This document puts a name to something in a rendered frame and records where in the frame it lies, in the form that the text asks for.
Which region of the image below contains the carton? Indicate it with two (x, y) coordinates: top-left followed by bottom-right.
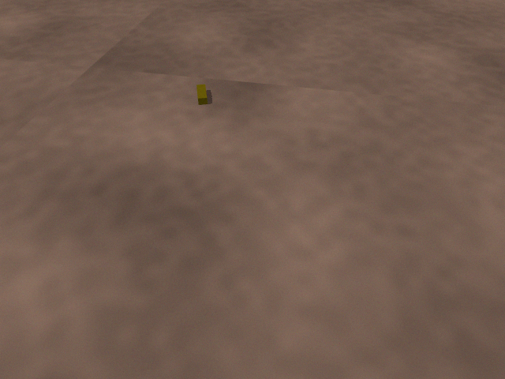
(196, 84), (208, 105)

